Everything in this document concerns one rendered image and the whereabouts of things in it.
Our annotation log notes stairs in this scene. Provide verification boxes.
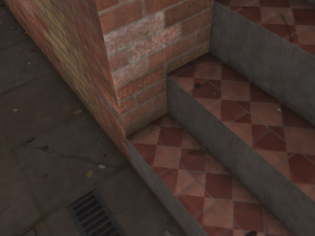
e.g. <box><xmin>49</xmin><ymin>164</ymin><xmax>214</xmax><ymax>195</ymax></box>
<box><xmin>125</xmin><ymin>0</ymin><xmax>315</xmax><ymax>236</ymax></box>

